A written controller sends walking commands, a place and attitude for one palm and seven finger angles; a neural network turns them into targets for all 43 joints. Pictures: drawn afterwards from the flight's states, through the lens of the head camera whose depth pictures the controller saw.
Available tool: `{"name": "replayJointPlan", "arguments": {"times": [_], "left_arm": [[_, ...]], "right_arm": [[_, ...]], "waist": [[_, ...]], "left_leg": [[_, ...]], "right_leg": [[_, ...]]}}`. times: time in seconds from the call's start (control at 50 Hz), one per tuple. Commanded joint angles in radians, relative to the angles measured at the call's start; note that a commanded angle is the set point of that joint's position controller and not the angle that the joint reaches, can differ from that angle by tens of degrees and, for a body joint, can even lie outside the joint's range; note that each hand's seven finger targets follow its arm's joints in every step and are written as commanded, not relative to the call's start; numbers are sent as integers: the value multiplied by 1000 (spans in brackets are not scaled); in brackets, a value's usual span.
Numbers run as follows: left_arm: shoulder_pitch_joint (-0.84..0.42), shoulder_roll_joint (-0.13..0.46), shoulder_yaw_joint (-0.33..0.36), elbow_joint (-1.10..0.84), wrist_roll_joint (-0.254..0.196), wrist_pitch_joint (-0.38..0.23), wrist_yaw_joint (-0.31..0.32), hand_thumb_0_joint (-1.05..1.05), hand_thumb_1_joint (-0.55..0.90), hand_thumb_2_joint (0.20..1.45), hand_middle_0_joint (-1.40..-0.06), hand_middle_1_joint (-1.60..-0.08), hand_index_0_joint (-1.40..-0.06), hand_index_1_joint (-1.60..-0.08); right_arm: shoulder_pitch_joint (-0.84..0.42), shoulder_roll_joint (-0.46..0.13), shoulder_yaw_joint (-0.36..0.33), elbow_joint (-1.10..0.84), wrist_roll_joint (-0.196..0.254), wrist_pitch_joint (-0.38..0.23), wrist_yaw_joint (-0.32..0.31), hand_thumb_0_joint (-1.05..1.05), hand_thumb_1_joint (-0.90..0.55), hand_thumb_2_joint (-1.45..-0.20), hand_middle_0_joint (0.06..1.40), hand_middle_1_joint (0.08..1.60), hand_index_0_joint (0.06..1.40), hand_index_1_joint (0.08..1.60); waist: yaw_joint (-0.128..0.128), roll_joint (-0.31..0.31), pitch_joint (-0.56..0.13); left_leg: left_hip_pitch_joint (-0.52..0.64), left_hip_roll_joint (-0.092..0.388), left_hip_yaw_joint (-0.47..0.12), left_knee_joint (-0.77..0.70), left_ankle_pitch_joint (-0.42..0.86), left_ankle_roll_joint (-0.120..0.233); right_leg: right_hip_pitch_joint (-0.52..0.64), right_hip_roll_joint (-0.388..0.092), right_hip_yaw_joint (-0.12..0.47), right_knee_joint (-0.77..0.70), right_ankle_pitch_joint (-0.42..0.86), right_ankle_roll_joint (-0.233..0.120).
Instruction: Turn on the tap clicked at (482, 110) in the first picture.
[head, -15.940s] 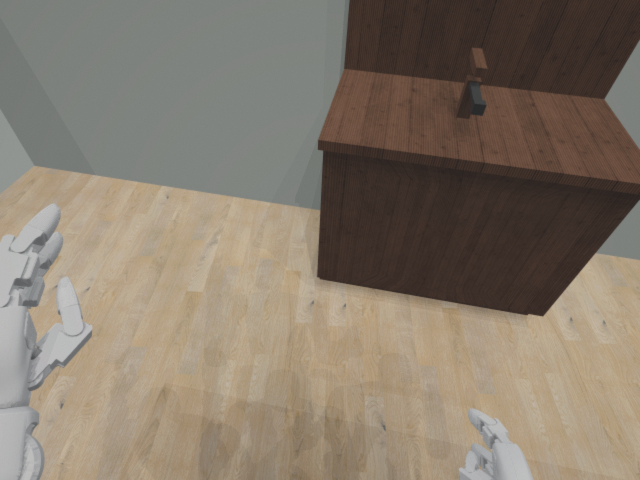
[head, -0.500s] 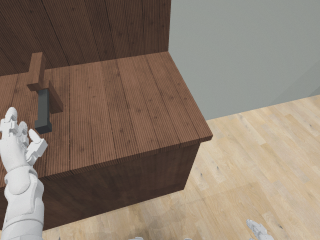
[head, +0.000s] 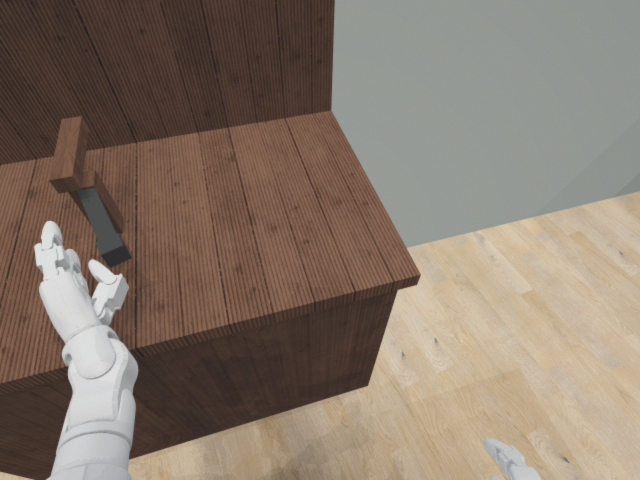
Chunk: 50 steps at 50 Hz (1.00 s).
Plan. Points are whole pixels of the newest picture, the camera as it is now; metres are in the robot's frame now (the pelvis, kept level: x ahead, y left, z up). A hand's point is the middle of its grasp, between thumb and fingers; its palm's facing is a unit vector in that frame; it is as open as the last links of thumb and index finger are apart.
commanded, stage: push the lever round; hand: left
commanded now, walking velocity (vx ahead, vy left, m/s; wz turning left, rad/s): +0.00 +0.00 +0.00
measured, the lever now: (113, 250) +0.38 +0.29 +0.07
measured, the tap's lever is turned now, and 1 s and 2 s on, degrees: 18 45 69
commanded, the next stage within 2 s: lift the hand up off the lever in 1.98 s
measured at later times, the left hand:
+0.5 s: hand (150, 267) +0.36 +0.24 +0.06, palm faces +0.72 -0.69 -0.07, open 7.8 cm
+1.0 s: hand (182, 247) +0.40 +0.20 +0.06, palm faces +0.78 -0.62 -0.07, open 7.7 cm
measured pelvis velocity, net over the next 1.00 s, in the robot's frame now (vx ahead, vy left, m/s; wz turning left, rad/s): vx -0.01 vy -0.01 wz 0.01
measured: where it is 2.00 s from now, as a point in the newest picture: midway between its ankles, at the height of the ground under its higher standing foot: outside the picture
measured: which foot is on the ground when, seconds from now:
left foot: down 0.00-1.00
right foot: down 0.00-1.00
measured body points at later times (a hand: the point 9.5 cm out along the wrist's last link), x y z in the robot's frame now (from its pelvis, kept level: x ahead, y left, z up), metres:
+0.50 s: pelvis +0.00 +0.00 +0.00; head +0.03 -0.01 +0.45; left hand +0.32 +0.27 +0.07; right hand +0.13 -0.25 -0.12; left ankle +0.00 +0.09 -0.70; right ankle +0.02 -0.07 -0.70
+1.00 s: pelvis -0.01 -0.01 +0.00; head +0.03 -0.01 +0.45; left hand +0.35 +0.23 +0.07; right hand +0.12 -0.25 -0.13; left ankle +0.00 +0.09 -0.70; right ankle +0.02 -0.07 -0.70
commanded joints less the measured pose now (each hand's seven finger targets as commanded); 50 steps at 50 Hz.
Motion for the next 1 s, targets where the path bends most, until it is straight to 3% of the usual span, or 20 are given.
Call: {"name": "replayJointPlan", "arguments": {"times": [0.0,0.04,0.08,0.14,0.18,0.24,0.28,0.34,0.38,0.44,0.48,0.62,0.64,0.7,0.74,0.8,0.84,0.9,0.94,0.98], "left_arm": [[-285,175,7,-215,31,-61,45,0,900,900,-150,-150,-150,-150],[-295,211,46,-196,41,-57,68,0,900,900,-150,-150,-150,-150],[-320,160,-3,-199,48,-57,80,0,900,900,-150,-150,-150,-150],[-344,182,16,-177,62,-55,108,0,900,900,-150,-150,-150,-150],[-377,118,-48,-204,72,-60,125,0,900,900,-150,-150,-150,-150],[-347,142,-14,-172,87,-49,164,0,900,900,-150,-150,-150,-150],[-374,105,-44,-170,90,-44,182,0,900,900,-150,-150,-150,-150],[-359,147,2,-162,107,-34,214,0,900,900,-150,-150,-150,-150],[-375,88,-47,-169,113,-30,228,0,900,900,-150,-150,-150,-150],[-380,101,-29,-170,127,-27,257,0,900,900,-150,-150,-150,-150],[-425,43,-87,-170,128,-26,266,0,900,900,-150,-150,-150,-150],[-480,12,-98,-130,150,-20,323,0,900,900,-150,-150,-150,-150],[-477,50,-60,-115,155,-15,334,0,900,900,-150,-150,-150,-150],[-572,-6,-116,-89,165,-13,351,0,900,900,-150,-150,-150,-150],[-565,38,-60,-58,172,-9,374,0,900,900,-150,-150,-150,-150],[-632,-25,-112,-35,180,-9,393,0,900,900,-150,-150,-150,-150],[-622,28,-47,16,187,1,414,0,900,900,-150,-150,-150,-150],[-677,17,-48,54,188,8,430,0,900,900,-150,-150,-150,-150],[-701,52,-8,62,203,7,446,0,900,900,-150,-150,-150,-150],[-714,9,-38,81,207,7,452,0,900,900,-150,-150,-150,-150]], "right_arm": [[-44,-139,-51,-121,0,-36,-12,0,-900,-900,200,300,200,300],[-43,-141,-50,-110,-1,-30,-15,0,-900,-900,200,300,200,300],[-48,-135,-51,-115,-3,-31,-12,0,-900,-900,200,300,200,300],[-54,-137,-51,-105,-5,-25,-15,0,-900,-900,200,300,200,300],[-52,-131,-52,-110,-9,-28,-10,0,-900,-900,200,300,200,300],[-49,-136,-56,-99,-14,-22,-8,0,-900,-900,200,300,200,300],[-55,-130,-57,-106,-13,-18,-3,0,-900,-900,200,300,200,300],[-56,-130,-58,-100,-15,-6,-3,0,-900,-900,200,300,200,300],[-59,-122,-59,-108,-17,-5,3,0,-900,-900,200,300,200,300],[-62,-123,-62,-97,-21,1,4,0,-900,-900,200,300,200,300],[-71,-118,-60,-100,-21,2,7,0,-900,-900,200,300,200,300],[-84,-112,-64,-84,-30,0,13,0,-900,-900,200,300,200,300],[-81,-115,-65,-74,-31,4,10,0,-900,-900,200,300,200,300],[-92,-108,-62,-69,-32,4,14,0,-900,-900,200,300,200,300],[-86,-111,-64,-60,-38,6,13,0,-900,-900,200,300,200,300],[-88,-102,-63,-61,-41,6,22,0,-900,-900,200,300,200,300],[-82,-108,-63,-49,-47,9,22,0,-900,-900,200,300,200,300],[-79,-101,-61,-56,-49,14,26,0,-900,-900,200,300,200,300],[-67,-104,-65,-44,-53,17,27,0,-900,-900,200,300,200,300],[-56,-98,-65,-48,-57,17,37,0,-900,-900,200,300,200,300]], "waist": [[-10,0,-251],[-3,13,-231],[-12,-4,-251],[-10,16,-233],[-16,17,-267],[-8,4,-267],[-12,-21,-274],[4,-3,-280],[-5,-11,-286],[-2,10,-274],[-22,-10,-268],[-22,-16,-283],[-14,-7,-273],[-40,-19,-269],[-21,-7,-271],[-38,-17,-289],[-24,-7,-281],[-42,-70,-300],[-32,-21,-307],[-41,-31,-327]], "left_leg": [[53,25,-46,-111,263,-31],[40,23,-47,-114,243,-29],[50,23,-45,-111,237,-26],[42,24,-48,-115,214,-27],[72,24,-50,-113,248,-32],[67,26,-53,-107,270,-34],[58,25,-48,-107,263,-32],[47,23,-45,-108,269,-33],[58,24,-41,-106,285,-32],[62,26,-47,-104,288,-37],[66,30,-45,-103,274,-35],[65,27,-44,-99,252,-34],[55,28,-49,-103,245,-39],[60,30,-48,-99,223,-36],[46,27,-49,-103,214,-38],[48,27,-45,-95,223,-39],[28,26,-47,-96,207,-39],[-8,23,-34,-84,186,-24],[2,25,-39,-87,205,-32],[5,25,-35,-78,232,-31]], "right_leg": [[218,-51,106,-109,246,51],[217,-51,111,-117,226,49],[213,-53,110,-115,222,52],[201,-52,112,-122,191,49],[207,-53,105,-111,221,47],[207,-51,102,-108,241,47],[219,-56,104,-109,245,51],[242,-57,113,-112,257,48],[243,-60,108,-108,279,50],[231,-56,107,-111,270,45],[216,-61,103,-114,256,49],[207,-62,103,-119,225,49],[204,-61,102,-119,211,46],[178,-64,98,-123,182,49],[187,-62,101,-127,169,47],[179,-66,97,-118,181,49],[174,-62,97,-121,159,47],[204,-75,113,-132,167,60],[196,-68,106,-122,175,51],[199,-70,98,-108,215,54]]}}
